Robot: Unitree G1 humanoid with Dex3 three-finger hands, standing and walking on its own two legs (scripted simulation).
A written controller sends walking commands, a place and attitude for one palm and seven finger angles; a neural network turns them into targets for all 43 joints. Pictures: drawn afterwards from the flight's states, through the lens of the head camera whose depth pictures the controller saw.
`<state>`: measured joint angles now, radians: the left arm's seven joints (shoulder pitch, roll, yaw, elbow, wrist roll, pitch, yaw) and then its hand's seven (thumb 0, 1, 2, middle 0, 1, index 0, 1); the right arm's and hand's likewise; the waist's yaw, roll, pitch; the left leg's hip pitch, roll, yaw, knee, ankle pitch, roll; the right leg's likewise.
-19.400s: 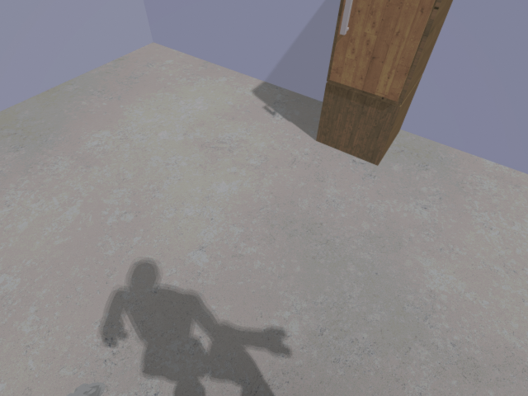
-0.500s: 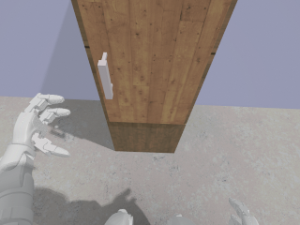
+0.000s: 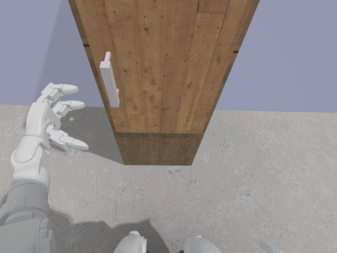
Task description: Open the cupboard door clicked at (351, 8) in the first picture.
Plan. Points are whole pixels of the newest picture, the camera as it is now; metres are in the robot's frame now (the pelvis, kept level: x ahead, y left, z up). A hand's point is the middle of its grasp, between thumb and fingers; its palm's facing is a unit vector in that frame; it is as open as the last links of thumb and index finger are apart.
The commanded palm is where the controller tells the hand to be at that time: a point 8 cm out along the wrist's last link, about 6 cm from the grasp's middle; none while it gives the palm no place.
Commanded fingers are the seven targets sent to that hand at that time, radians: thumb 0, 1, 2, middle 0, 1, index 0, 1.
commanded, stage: move the hooked fingers beside the handle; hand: left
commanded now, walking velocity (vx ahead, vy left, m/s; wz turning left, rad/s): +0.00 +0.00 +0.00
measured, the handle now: (111, 81) +0.54 +0.16 +0.04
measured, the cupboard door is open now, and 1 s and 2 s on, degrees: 0 0 0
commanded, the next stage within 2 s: slide the fingers in behind the handle in 1.44 s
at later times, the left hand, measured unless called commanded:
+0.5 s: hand (87, 96) +0.48 +0.21 +0.05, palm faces +0.00 -1.00 -0.01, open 14.0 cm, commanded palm +0.46 +0.26 +0.05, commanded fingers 0.00 -0.50 0.30 -0.30 -1.20 -0.30 -1.20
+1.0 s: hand (92, 93) +0.49 +0.20 +0.05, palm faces +0.00 -1.00 -0.02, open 14.0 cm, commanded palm +0.47 +0.25 +0.05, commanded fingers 0.00 -0.50 0.30 -0.30 -1.20 -0.30 -1.20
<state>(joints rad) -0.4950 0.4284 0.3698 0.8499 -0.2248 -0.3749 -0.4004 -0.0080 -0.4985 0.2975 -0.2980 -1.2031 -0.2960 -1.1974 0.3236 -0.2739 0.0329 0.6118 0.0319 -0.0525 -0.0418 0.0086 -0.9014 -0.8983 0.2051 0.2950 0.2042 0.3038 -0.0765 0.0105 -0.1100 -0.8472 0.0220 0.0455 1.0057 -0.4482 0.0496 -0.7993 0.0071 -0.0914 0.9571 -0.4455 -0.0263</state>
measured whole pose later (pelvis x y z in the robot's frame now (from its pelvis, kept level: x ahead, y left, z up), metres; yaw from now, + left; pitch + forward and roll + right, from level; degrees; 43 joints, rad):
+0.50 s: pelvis +0.00 +0.00 -0.01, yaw -1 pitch +21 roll -3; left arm -0.76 0.52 0.42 1.09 -0.14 -0.41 -0.34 -0.01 -0.50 0.30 -0.30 -1.20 -0.30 -1.20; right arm 0.37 -0.27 0.04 0.63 0.01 0.04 -0.02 0.01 -0.90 -0.90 0.20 0.29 0.20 0.30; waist -0.14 0.01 -0.11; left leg -0.96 0.04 0.05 1.07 -0.47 0.05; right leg -0.92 0.02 -0.09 1.01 -0.46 -0.03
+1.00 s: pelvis +0.01 +0.00 -0.01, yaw -2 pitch +22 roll -3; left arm -0.77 0.49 0.41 1.10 -0.12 -0.42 -0.30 -0.01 -0.50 0.30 -0.30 -1.20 -0.30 -1.21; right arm 0.37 -0.26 0.04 0.62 0.01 0.08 0.00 0.00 -0.90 -0.90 0.20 0.29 0.20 0.30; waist -0.15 0.02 -0.12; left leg -0.96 0.05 0.05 1.06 -0.48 0.05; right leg -0.91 0.03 -0.08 1.00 -0.46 -0.03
